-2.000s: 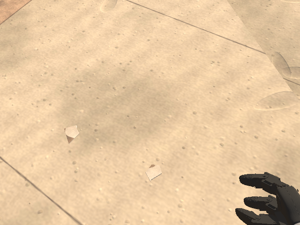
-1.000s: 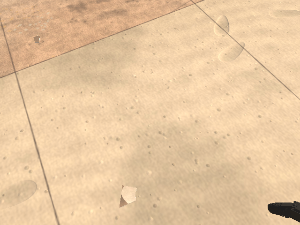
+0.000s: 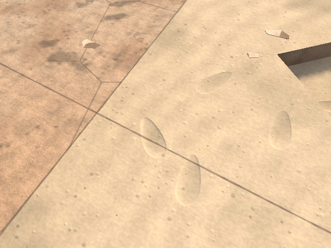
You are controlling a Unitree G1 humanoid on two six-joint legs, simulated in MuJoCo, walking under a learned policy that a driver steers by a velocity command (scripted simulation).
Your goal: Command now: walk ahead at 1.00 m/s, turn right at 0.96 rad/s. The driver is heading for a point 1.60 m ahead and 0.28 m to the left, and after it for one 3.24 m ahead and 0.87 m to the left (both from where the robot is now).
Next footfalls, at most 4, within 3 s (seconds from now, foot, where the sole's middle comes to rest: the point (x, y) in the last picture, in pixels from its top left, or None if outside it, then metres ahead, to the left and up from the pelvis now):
0.32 right None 0.46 -0.10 -0.77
0.74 left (184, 149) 0.93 -0.03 -0.77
1.26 right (205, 118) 1.12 -0.14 -0.77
1.72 left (184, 153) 0.90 -0.03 -0.77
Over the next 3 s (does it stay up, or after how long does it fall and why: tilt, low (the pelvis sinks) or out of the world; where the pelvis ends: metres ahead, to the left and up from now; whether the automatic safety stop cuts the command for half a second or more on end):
stays up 1.64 0.38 -0.02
